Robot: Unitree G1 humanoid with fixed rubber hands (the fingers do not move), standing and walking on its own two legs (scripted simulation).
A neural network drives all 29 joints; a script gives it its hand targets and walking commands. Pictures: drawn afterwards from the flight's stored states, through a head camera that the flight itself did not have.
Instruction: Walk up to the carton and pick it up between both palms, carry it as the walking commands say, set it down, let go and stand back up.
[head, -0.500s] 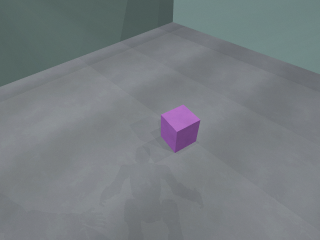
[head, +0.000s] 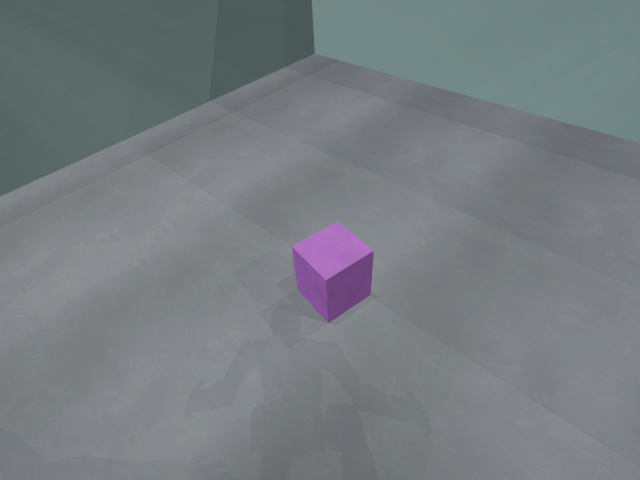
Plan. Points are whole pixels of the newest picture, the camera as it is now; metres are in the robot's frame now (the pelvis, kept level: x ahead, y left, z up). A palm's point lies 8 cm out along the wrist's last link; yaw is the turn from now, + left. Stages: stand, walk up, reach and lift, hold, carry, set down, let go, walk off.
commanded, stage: walk up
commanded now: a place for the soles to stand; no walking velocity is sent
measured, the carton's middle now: (333, 271) +0.99 +0.01 -0.64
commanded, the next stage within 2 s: none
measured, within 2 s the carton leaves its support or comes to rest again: neither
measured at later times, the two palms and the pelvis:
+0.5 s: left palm (70, 441) +0.23 +0.37 -0.09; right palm (528, 367) +0.31 -0.27 -0.05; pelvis +0.18 +0.05 +0.01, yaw +0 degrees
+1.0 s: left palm (114, 311) +0.42 +0.37 -0.05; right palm (502, 304) +0.44 -0.29 -0.08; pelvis +0.35 +0.04 +0.01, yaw +1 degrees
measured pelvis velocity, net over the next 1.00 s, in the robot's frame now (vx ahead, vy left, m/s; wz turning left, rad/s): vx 0.35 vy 0.04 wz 0.02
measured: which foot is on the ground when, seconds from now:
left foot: up 0.00-0.34, down 0.36-0.78, up 0.80-1.00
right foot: down 0.00-0.38, up 0.40-0.74, down 0.76-1.00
